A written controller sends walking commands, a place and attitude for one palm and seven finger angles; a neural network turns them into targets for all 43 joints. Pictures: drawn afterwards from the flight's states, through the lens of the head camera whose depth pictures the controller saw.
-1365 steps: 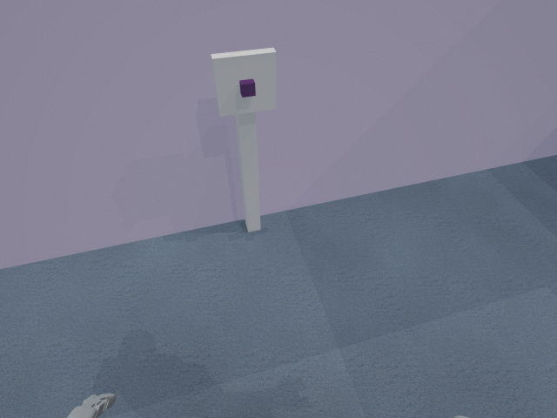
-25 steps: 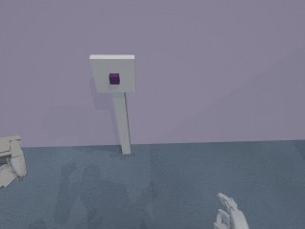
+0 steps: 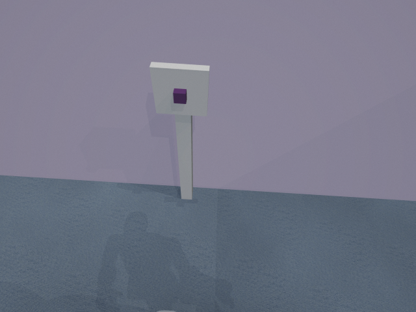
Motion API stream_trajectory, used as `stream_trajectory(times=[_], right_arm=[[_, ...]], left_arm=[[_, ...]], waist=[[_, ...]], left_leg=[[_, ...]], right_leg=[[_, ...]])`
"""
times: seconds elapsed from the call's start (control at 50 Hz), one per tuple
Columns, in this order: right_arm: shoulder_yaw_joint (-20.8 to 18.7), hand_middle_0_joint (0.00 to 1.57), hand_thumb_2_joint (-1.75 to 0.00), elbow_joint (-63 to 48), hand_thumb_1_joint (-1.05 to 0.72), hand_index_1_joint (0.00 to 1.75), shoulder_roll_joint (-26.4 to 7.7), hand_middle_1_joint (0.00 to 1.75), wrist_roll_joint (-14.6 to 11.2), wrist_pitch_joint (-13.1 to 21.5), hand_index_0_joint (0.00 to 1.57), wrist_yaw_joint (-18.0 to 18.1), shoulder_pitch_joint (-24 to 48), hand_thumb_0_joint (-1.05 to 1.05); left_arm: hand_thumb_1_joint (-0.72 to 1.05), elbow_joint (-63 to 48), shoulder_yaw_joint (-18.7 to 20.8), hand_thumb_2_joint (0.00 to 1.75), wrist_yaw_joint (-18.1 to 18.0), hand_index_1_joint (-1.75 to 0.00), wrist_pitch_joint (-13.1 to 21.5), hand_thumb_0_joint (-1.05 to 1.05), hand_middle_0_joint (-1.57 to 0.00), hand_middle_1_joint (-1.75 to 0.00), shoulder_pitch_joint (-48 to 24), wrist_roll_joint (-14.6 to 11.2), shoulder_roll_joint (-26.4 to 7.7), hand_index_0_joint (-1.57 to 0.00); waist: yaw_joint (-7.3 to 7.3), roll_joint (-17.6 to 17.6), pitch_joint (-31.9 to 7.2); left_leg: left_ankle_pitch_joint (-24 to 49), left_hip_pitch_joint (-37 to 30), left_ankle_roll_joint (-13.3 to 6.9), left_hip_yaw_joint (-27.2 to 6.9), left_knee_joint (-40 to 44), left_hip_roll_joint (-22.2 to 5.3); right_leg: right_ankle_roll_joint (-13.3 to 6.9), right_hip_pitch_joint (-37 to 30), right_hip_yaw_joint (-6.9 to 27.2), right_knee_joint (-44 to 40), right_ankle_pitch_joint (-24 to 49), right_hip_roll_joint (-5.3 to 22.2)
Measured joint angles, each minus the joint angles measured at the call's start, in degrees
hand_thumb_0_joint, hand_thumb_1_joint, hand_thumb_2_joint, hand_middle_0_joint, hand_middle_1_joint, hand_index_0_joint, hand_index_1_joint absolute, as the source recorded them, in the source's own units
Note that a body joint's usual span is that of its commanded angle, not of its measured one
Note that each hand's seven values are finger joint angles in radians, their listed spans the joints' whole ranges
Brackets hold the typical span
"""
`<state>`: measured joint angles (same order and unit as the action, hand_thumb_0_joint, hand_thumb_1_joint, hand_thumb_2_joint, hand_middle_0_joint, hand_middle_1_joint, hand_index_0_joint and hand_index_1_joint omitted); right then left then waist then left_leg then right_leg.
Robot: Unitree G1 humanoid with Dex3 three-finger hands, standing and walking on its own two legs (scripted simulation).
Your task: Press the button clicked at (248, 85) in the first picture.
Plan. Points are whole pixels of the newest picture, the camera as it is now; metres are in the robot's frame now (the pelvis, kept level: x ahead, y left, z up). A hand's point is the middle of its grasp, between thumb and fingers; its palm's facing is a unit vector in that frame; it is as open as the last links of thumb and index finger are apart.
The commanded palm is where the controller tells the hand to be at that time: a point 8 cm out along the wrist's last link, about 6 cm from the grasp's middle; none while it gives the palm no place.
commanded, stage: let the arm hang, fingers relaxed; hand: left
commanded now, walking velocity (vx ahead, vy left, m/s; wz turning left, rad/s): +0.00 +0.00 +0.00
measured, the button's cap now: (180, 95) +0.73 +0.14 -0.03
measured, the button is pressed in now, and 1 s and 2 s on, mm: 0 0 0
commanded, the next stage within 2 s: stand and wait in 0.64 s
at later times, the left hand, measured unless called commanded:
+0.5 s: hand out of the picture +0.06 +0.19 -0.17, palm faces -0.01 -0.98 -0.22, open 7.3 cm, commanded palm none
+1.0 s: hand out of the picture +0.02 +0.16 -0.17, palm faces +0.01 -0.98 -0.20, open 7.3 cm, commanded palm none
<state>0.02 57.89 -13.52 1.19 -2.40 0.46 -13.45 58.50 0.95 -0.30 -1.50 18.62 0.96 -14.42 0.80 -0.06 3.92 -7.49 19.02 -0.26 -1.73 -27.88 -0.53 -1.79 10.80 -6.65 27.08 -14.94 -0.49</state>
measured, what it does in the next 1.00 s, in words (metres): stands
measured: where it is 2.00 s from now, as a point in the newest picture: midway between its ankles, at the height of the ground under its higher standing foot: outside the picture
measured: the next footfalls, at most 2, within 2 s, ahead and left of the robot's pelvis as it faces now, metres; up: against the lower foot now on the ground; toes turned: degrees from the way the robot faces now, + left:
none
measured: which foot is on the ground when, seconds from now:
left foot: down 0.00-1.00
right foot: down 0.00-1.00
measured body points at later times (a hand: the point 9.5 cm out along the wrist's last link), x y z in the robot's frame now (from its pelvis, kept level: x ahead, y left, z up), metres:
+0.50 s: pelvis +0.02 +0.00 +0.01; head +0.02 +0.00 +0.46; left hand +0.06 +0.24 -0.15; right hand +0.03 -0.23 -0.16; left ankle +0.08 +0.11 -0.74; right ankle +0.00 -0.10 -0.74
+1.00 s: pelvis +0.03 -0.01 +0.01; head +0.06 -0.02 +0.46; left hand +0.02 +0.21 -0.15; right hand +0.03 -0.23 -0.16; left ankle +0.08 +0.11 -0.74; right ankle +0.00 -0.10 -0.74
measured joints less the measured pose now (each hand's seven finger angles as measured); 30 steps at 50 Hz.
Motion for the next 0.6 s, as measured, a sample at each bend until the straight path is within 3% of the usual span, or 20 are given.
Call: stream_trajectory(times=[0.14, 0.28, 0.6], right_arm=[[-0.5, 0.2, -0.9, 3.7, -0.91, 0.3, 0.8, 0.3, -0.3, 0.4, 0.2, 0.2, 0.1, 0.01], [-0.2, 0.2, -0.9, 5.9, -0.91, 0.3, 1.8, 0.3, -0.3, 0.8, 0.2, 0.3, 0.7, 0.0], [0.2, 0.2, -0.9, 7.8, -0.92, 0.3, 4.2, 0.3, -0.2, 1.6, 0.2, 1.1, 0.4, 0.01]], left_arm=[[0.91, 6.0, 0.2, 0.9, -0.3, -0.64, 0.5, 0.01, -0.49, -0.64, -0.1, -0.2, -0.8, -0.5], [0.91, 7.1, 0.1, 0.9, -0.7, -0.41, 1.0, 0.0, -0.29, -0.41, -3.4, -0.3, 0.1, -0.3], [0.92, 6.6, -0.5, 0.9, -1.2, -0.3, 1.8, 0.0, -0.2, -0.3, -7.5, -0.5, 5.3, -0.21]], waist=[[-0.13, 2.3, -0.2], [-0.58, 2.5, -0.6], [-1.47, 1.1, -0.9]], left_leg=[[0.7, -2.1, -0.2, 0.7, 2.1, 0.1], [1.1, -3.5, -0.4, 1.3, 3.7, 0.5], [0.8, -5.2, 0.0, 1.7, 5.4, 0.6]], right_leg=[[0.3, -1.9, 0.6, -1.9, 0.8, 0.2], [0.6, -2.5, 1.2, -2.4, 0.8, 0.6], [0.6, -3.8, 1.6, -3.6, 0.4, 0.7]])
